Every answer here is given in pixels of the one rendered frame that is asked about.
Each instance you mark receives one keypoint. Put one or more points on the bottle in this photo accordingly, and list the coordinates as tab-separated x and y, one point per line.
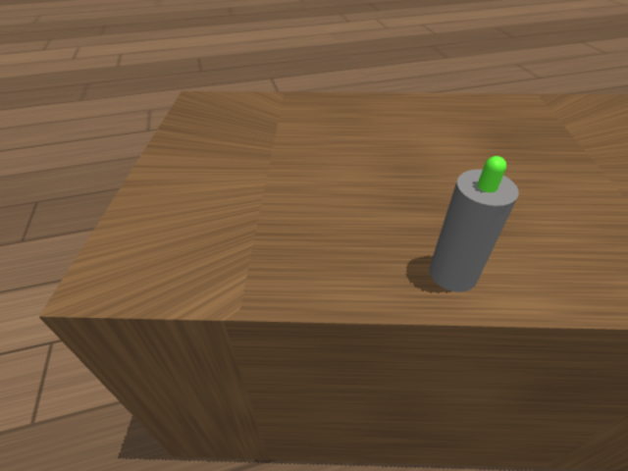
479	207

